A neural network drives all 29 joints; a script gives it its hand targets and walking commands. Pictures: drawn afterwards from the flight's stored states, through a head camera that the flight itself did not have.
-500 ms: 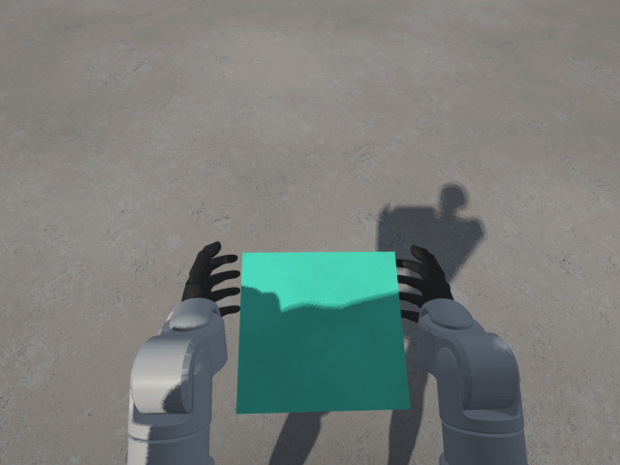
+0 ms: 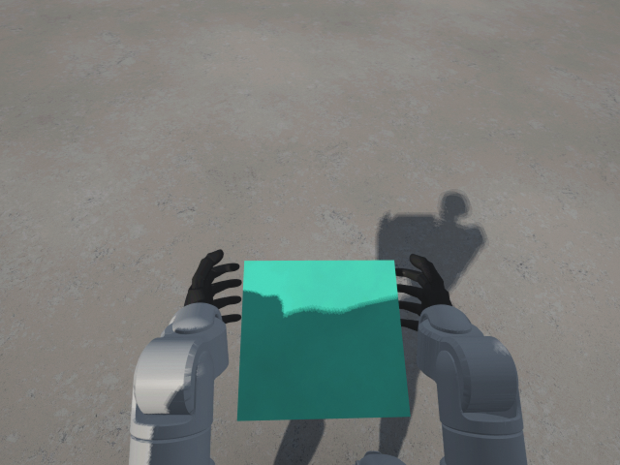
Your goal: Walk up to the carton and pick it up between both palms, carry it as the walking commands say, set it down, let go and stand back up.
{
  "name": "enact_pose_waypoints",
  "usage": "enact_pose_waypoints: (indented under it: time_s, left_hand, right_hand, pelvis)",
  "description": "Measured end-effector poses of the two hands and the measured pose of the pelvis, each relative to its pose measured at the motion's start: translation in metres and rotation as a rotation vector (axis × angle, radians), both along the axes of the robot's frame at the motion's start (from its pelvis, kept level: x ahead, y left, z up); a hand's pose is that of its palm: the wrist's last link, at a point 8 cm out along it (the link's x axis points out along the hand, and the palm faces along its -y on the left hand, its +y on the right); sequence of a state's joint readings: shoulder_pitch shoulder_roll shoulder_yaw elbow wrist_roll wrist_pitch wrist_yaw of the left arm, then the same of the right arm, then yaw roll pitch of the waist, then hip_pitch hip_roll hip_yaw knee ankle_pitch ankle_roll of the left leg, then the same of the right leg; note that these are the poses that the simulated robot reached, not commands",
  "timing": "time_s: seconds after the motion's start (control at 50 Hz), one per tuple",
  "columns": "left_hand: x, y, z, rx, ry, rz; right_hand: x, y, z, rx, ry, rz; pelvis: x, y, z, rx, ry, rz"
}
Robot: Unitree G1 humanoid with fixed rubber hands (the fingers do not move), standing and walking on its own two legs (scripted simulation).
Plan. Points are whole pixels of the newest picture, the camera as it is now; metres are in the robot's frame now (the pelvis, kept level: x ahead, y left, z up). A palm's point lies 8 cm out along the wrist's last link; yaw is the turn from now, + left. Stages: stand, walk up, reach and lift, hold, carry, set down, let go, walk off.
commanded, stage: carry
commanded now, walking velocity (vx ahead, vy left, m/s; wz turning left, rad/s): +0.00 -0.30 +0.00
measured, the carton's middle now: (316, 340) +0.28 +0.01 -0.01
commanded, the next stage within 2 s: none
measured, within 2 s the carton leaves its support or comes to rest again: neither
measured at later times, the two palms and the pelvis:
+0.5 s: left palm (362, 341) +0.24 -0.04 +0.08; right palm (595, 340) +0.25 -0.30 +0.09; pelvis -0.03 -0.18 -0.01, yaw +2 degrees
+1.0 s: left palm (444, 362) +0.21 -0.11 +0.11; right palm out of the picture +0.22 -0.37 +0.11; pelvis -0.05 -0.26 +0.00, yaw +2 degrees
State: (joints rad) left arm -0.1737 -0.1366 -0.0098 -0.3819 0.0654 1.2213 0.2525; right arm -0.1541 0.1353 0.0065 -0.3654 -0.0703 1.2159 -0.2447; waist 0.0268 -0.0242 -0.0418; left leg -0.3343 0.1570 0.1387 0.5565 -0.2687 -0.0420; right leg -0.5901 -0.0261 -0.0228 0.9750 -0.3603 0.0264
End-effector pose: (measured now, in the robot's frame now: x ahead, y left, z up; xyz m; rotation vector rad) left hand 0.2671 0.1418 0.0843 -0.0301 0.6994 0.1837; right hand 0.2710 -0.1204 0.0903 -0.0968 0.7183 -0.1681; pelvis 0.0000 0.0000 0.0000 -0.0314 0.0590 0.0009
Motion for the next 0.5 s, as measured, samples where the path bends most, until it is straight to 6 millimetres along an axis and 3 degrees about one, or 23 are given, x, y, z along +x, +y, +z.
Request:
enact_pose_waypoints:
  time_s: [0.1, 0.16, 0.24, 0.38, 0.5]
  left_hand:
    - [0.003, -0.053, 0.009, 0.026, -0.048, -0.01]
    - [0.007, -0.094, 0.008, 0.059, -0.055, -0.032]
    - [0.003, -0.136, 0.003, 0.088, 0.016, -0.087]
    - [-0.004, -0.162, 0.007, 0.069, -0.033, -0.022]
    - [-0.025, -0.178, 0.0, 0.022, -0.023, 0.023]
  right_hand:
    - [-0.002, -0.053, 0.002, 0.027, -0.044, -0.021]
    - [-0.003, -0.093, -0.007, 0.051, -0.051, -0.045]
    - [-0.017, -0.135, -0.016, 0.079, 0.013, -0.093]
    - [-0.02, -0.161, 0.0, 0.072, -0.046, -0.038]
    - [-0.022, -0.177, 0.002, 0.009, -0.033, 0.019]
  pelvis:
    - [-0.004, -0.047, -0.004, 0.003, 0.003, -0.016]
    - [-0.004, -0.08, -0.012, 0.006, 0.011, -0.019]
    - [-0.011, -0.108, -0.004, 0.044, 0.021, 0.003]
    - [-0.023, -0.149, -0.004, 0.035, 0.031, 0.016]
    - [-0.027, -0.182, -0.007, 0.026, 0.019, 0.025]
